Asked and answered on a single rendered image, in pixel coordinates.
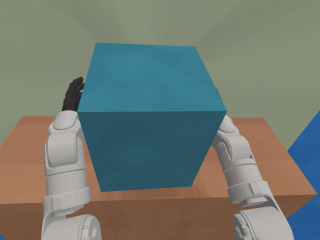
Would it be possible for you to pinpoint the right robot upper arm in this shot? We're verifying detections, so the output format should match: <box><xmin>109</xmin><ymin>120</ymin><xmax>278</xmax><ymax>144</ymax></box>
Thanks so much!
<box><xmin>232</xmin><ymin>206</ymin><xmax>293</xmax><ymax>240</ymax></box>

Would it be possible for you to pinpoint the left robot forearm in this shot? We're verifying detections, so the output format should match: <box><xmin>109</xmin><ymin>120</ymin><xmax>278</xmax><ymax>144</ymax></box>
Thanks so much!
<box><xmin>41</xmin><ymin>110</ymin><xmax>91</xmax><ymax>240</ymax></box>

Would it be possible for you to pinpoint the right robot forearm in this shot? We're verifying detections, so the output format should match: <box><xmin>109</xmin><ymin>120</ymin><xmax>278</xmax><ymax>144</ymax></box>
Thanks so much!
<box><xmin>211</xmin><ymin>115</ymin><xmax>295</xmax><ymax>240</ymax></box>

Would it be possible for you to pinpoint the robot left hand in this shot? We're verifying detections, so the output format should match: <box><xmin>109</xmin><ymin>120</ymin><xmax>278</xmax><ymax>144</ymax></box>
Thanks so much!
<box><xmin>62</xmin><ymin>77</ymin><xmax>85</xmax><ymax>112</ymax></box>

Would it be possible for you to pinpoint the left robot upper arm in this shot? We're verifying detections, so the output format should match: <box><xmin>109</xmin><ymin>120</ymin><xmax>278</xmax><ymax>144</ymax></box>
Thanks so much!
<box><xmin>42</xmin><ymin>214</ymin><xmax>102</xmax><ymax>240</ymax></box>

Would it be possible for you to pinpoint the pedestal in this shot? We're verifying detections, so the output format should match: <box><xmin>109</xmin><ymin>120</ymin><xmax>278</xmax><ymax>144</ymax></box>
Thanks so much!
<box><xmin>0</xmin><ymin>116</ymin><xmax>317</xmax><ymax>240</ymax></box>

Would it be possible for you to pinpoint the carton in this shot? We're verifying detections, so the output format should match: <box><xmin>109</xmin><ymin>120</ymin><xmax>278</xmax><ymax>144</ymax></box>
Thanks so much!
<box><xmin>77</xmin><ymin>42</ymin><xmax>227</xmax><ymax>192</ymax></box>

